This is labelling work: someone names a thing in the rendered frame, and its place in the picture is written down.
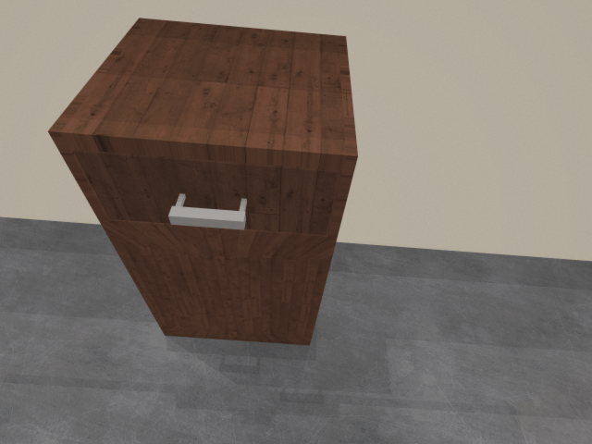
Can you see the handle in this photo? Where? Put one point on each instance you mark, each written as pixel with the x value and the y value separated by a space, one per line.
pixel 209 218

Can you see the drawer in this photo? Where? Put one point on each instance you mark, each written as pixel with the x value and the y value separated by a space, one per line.
pixel 139 187

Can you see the cabinet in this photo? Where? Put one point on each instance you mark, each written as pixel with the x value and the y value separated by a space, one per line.
pixel 224 93

